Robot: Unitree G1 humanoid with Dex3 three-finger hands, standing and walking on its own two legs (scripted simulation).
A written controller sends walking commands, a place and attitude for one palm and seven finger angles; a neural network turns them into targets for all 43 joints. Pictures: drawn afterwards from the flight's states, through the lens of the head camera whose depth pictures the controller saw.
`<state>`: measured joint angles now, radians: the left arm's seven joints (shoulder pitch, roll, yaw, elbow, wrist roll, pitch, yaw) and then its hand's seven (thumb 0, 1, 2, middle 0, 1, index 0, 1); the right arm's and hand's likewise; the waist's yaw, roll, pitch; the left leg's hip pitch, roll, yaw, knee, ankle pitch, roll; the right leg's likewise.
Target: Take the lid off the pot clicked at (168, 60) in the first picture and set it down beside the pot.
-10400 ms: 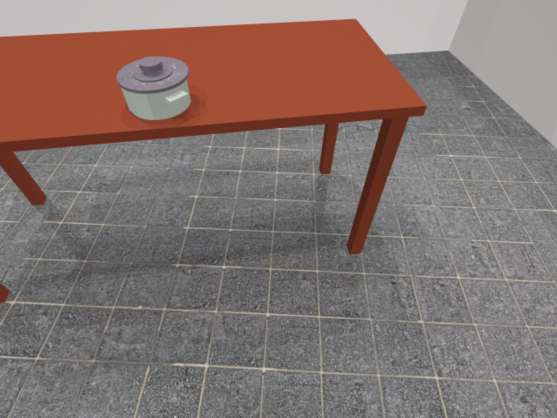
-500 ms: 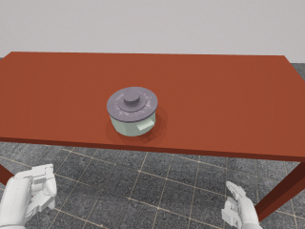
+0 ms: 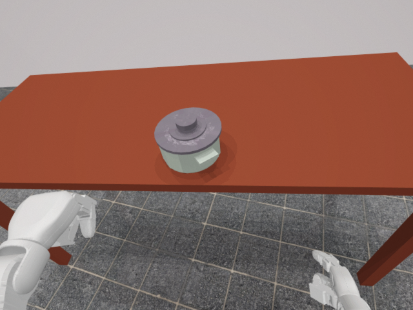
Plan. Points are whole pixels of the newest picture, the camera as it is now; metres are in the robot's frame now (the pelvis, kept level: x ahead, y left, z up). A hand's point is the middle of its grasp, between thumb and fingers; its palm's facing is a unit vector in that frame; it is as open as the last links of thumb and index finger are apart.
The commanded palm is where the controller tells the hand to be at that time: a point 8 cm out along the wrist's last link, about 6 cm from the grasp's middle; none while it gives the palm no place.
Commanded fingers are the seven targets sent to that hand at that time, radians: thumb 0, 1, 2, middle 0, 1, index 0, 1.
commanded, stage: reach forward and open the fingers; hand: left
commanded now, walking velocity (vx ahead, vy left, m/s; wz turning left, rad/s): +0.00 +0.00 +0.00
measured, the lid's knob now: (186, 121) +0.52 +0.12 +0.09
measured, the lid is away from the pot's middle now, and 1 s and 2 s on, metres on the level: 0.00 0.00 0.00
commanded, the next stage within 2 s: move the open hand above the knob in 0.76 s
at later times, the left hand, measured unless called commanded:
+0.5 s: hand (69, 203) +0.25 +0.26 +0.14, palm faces -0.11 +0.00 -0.99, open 8.4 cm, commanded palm +0.22 +0.26 +0.20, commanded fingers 0.00 -0.32 1.48 -0.84 -0.08 -0.84 -0.08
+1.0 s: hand (83, 182) +0.28 +0.25 +0.15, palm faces -0.16 -0.05 -0.99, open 10.1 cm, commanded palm +0.26 +0.25 +0.22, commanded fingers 0.00 -0.33 1.51 -0.84 -0.08 -0.84 -0.08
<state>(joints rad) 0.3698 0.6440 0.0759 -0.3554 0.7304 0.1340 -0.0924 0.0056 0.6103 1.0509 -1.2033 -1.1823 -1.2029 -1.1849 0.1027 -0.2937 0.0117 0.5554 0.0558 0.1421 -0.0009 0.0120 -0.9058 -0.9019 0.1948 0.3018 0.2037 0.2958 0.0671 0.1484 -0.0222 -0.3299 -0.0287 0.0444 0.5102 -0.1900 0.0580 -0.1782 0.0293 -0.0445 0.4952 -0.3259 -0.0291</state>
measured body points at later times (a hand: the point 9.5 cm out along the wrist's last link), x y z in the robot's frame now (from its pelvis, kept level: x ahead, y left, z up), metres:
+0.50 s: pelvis -0.03 +0.02 +0.00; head -0.02 -0.03 +0.45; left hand +0.24 +0.26 +0.20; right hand +0.19 -0.19 -0.10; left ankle +0.05 +0.08 -0.73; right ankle -0.04 -0.10 -0.73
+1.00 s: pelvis -0.02 +0.02 +0.00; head -0.01 -0.03 +0.45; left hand +0.29 +0.25 +0.20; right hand +0.20 -0.20 -0.10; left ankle +0.05 +0.08 -0.73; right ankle -0.04 -0.10 -0.73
